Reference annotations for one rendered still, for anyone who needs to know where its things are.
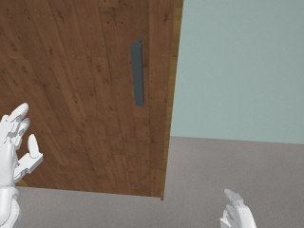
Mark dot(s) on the robot right hand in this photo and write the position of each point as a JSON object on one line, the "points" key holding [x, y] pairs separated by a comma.
{"points": [[242, 215]]}

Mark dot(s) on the handle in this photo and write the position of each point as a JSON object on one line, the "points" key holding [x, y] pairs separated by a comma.
{"points": [[136, 51]]}

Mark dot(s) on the robot left forearm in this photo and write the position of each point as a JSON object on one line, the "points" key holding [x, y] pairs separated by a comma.
{"points": [[10, 212]]}

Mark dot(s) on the robot left hand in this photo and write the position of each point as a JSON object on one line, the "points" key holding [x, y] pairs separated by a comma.
{"points": [[12, 128]]}

